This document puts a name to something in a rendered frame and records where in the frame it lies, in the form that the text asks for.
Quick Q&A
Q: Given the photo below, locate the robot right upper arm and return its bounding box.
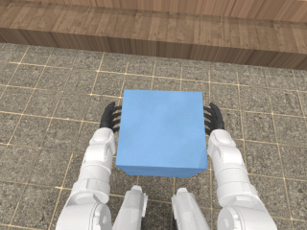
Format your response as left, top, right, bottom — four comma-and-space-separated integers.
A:
217, 204, 277, 230

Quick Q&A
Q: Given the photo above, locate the robot right shin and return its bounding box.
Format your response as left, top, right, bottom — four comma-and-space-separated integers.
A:
176, 188, 193, 230

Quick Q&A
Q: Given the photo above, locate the carton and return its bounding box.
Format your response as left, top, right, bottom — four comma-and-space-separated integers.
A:
115, 89, 208, 178

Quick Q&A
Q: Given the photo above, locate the right robot forearm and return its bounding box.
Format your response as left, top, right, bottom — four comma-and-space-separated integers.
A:
207, 129, 277, 229

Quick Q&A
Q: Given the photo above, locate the robot left upper arm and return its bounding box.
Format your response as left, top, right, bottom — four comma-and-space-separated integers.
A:
56, 201, 112, 230

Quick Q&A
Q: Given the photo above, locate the robot left shin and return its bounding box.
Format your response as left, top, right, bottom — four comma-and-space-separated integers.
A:
125, 185, 143, 196

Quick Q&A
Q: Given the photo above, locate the robot right hand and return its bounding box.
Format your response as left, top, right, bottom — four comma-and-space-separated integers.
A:
203, 103, 225, 137

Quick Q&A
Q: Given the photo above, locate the robot shin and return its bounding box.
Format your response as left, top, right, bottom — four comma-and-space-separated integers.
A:
176, 188, 193, 230
125, 185, 143, 196

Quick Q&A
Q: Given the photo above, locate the robot left hand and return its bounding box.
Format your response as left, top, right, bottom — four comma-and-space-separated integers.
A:
99, 102, 122, 133

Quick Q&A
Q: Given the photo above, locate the left robot forearm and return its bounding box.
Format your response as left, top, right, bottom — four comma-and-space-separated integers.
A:
56, 127, 116, 230

